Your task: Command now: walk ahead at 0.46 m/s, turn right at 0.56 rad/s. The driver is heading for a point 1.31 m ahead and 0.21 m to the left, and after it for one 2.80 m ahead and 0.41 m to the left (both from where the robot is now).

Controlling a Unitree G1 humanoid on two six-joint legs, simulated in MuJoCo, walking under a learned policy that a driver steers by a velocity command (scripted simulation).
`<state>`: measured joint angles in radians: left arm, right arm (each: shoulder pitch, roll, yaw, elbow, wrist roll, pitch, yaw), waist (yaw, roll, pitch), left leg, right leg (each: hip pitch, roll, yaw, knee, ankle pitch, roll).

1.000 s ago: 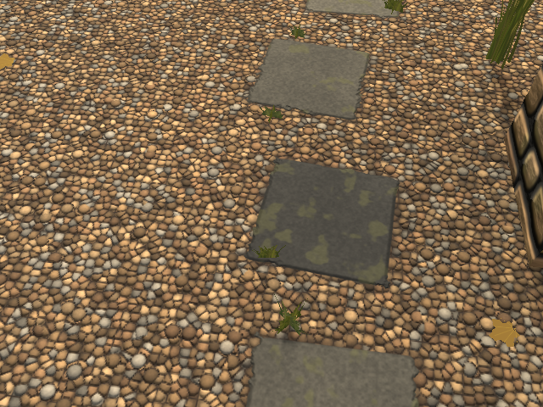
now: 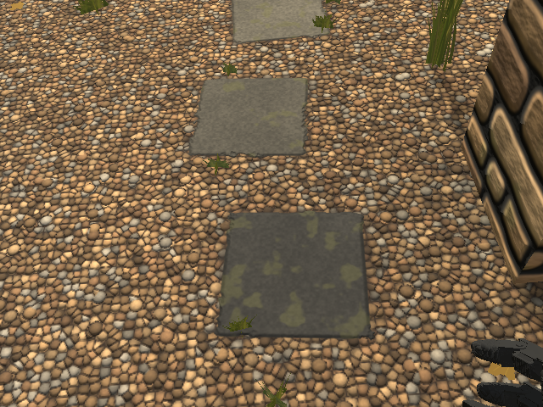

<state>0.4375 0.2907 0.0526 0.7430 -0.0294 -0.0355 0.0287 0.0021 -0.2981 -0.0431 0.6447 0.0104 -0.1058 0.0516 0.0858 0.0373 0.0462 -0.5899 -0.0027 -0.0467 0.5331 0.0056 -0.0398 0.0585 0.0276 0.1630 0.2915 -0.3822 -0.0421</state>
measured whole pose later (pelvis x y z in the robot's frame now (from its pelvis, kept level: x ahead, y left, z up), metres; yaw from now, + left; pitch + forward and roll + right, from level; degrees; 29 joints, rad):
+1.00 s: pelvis +0.51 +0.06 -0.02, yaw +22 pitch +1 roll -2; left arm 0.37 0.33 0.08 0.81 -0.02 -0.05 0.01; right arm 0.04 -0.29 -0.05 0.58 0.02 -0.02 0.06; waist 0.07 0.02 0.06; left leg -0.52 0.00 0.04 0.61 -0.12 0.09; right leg 0.03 -0.11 -0.23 0.56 -0.46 0.05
